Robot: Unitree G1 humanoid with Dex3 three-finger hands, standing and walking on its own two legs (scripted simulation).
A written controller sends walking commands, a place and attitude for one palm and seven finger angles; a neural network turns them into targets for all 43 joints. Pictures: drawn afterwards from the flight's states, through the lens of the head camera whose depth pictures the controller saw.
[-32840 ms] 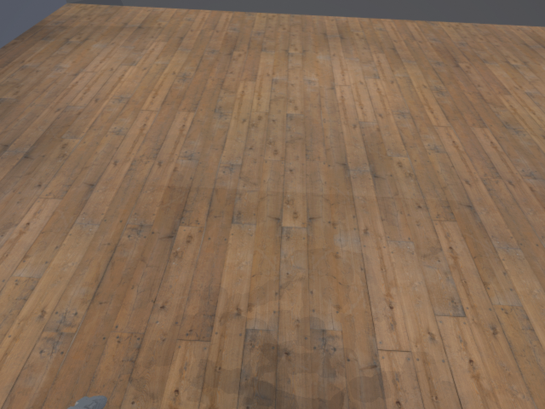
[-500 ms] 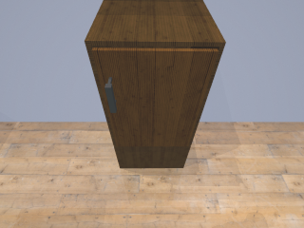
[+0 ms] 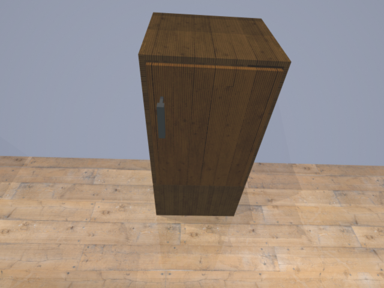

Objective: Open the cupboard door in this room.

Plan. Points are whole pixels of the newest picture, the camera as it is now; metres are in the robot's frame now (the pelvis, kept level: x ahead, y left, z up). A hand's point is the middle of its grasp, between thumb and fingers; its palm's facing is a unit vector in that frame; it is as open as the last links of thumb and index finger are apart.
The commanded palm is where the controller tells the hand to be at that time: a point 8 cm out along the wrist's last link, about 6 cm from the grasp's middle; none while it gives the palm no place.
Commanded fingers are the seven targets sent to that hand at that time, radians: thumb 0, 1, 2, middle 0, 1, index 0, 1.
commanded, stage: shuffle to correct the standing spot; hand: left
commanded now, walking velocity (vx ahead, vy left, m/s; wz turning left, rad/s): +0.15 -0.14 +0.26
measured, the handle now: (161, 117) +0.63 +0.14 -0.01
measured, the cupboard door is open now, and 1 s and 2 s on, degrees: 0 0 0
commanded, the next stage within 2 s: come to a stop and stand still in 1.16 s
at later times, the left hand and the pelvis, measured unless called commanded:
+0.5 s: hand out of the picture -0.08 +0.14 -0.19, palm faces +0.05 -1.00 -0.08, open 7.4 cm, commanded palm none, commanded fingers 0.00 0.90 0.90 -0.20 -0.30 -0.20 -0.30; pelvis -0.04 +0.00 -0.01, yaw -1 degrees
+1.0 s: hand out of the picture +0.00 +0.12 -0.20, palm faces +0.06 -0.99 -0.10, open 7.4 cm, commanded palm none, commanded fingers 0.00 0.90 0.90 -0.20 -0.30 -0.20 -0.30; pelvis +0.02 -0.03 -0.01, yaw +2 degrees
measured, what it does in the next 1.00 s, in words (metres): steps on the spot: left foot, then right foot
